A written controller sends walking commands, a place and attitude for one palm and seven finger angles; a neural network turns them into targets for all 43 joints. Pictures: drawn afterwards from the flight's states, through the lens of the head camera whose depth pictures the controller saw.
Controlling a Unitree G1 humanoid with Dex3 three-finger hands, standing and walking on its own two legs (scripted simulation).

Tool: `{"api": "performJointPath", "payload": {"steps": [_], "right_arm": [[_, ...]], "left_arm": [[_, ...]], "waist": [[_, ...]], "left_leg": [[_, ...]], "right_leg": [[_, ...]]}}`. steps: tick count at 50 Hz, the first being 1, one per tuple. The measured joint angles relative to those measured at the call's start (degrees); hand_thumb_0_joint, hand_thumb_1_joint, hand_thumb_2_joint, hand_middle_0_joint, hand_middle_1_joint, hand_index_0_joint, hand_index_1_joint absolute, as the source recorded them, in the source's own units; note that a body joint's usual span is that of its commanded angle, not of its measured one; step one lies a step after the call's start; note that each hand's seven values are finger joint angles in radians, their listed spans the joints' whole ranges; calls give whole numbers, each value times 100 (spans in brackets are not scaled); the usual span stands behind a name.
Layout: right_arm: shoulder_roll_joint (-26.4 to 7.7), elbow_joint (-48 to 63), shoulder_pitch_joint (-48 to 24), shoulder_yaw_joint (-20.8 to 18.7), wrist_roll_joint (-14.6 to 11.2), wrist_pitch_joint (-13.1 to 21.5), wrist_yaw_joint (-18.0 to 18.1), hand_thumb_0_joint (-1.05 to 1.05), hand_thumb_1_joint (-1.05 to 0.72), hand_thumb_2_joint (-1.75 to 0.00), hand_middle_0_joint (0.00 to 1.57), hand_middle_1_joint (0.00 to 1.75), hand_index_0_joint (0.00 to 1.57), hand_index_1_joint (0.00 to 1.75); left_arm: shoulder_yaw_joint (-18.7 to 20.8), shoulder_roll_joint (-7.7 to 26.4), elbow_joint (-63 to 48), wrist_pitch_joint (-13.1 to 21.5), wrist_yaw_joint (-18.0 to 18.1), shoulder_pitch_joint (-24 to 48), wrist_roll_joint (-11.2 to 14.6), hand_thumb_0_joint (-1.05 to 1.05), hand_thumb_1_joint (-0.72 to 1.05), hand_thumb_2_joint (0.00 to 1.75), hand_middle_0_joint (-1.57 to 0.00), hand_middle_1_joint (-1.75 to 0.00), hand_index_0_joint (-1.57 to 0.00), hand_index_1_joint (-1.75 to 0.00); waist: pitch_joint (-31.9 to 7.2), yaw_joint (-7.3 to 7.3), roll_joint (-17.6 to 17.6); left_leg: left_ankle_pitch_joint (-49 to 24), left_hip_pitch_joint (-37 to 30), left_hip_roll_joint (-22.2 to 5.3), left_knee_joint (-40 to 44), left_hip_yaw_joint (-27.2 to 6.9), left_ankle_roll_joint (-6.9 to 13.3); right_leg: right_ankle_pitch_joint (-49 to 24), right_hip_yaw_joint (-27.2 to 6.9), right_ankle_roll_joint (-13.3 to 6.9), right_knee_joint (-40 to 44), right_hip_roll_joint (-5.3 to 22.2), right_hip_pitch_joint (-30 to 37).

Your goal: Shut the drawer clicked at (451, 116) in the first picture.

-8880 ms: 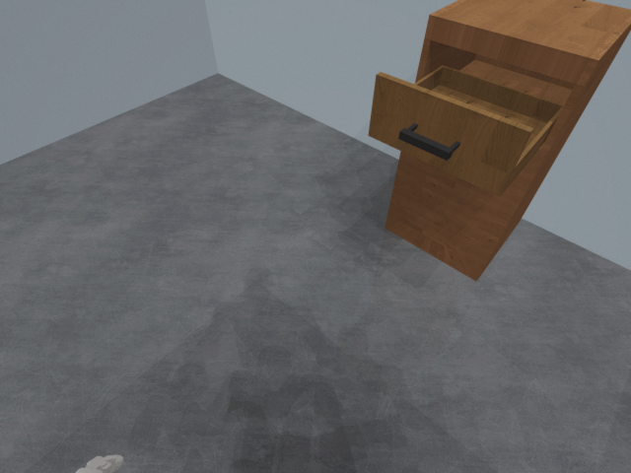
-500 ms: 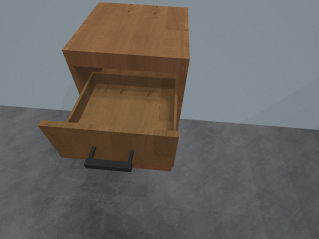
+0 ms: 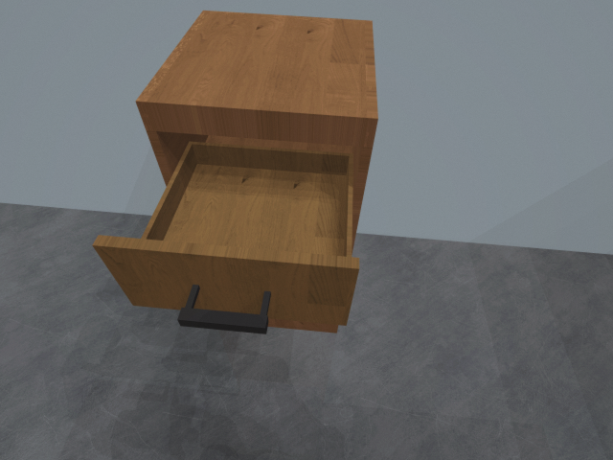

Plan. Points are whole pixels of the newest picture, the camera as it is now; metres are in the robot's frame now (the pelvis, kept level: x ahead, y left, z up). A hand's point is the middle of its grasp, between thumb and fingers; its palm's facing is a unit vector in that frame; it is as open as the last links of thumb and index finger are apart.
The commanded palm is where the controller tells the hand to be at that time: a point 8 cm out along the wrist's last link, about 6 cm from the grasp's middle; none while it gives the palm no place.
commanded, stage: come to a stop and stand still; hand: left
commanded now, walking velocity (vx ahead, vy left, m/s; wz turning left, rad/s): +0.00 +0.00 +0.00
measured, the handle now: (227, 307) +0.34 +0.15 -0.05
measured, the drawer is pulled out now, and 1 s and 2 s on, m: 0.28 0.28 0.28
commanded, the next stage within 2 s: look again from close up in 0.24 s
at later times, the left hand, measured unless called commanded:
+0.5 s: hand out of the picture -0.02 +0.16 -0.17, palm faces +0.03 -0.98 -0.19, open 7.4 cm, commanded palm none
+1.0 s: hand out of the picture -0.03 +0.14 -0.17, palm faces +0.04 -0.98 -0.19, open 7.4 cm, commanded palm none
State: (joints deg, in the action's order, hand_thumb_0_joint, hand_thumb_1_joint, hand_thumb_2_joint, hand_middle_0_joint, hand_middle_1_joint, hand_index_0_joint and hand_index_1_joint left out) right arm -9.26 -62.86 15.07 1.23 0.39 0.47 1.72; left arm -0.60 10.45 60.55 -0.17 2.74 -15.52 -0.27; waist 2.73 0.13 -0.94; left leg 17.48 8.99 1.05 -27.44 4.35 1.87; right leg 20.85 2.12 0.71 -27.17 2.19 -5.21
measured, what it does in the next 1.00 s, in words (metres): stands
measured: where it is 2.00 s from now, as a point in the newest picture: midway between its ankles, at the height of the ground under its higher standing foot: outside the picture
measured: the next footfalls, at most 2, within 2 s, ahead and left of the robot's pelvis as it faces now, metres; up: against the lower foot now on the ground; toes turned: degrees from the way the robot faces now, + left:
none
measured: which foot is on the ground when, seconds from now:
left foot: down 0.00-1.00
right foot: down 0.00-1.00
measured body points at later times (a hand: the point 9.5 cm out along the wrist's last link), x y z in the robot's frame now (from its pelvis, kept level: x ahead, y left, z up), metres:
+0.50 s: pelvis +0.00 -0.01 +0.00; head +0.01 -0.01 +0.45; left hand -0.02 +0.21 -0.16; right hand +0.01 -0.23 -0.15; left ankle -0.03 +0.10 -0.74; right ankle -0.07 -0.12 -0.74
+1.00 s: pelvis -0.01 -0.02 +0.01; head +0.00 -0.02 +0.45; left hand -0.03 +0.19 -0.15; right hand -0.02 -0.24 -0.16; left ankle -0.03 +0.10 -0.74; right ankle -0.07 -0.12 -0.74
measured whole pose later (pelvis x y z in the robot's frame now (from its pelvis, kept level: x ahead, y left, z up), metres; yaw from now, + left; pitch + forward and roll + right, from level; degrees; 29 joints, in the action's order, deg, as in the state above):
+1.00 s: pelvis -0.01 -0.02 +0.01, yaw +0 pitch -1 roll +1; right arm -7.8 -65.5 16.0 1.3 0.2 0.6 2.0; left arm -1.2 8.3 63.2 0.6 2.7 -18.1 -0.2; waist 2.7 0.5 -0.9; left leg 14.2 7.6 -0.3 -23.3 3.4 0.0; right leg 18.5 3.0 -1.2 -24.1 0.6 -4.2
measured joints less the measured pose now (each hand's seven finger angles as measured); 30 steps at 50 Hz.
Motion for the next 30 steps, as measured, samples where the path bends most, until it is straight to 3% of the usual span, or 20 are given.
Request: {"api": "performJointPath", "payload": {"steps": [30], "right_arm": [[62, -194, -26, -13, -22, 16, 26, 1, -92, -90, 20, 30, 20, 30]], "left_arm": [[-57, -185, 252, 57, -9, -196, -2, 0, 91, 90, -20, -30, -20, -30]], "waist": [[24, 49, -36]], "left_leg": [[-230, -119, -66, 333, -66, -103]], "right_leg": [[-181, 65, -97, 287, -85, 110]]}}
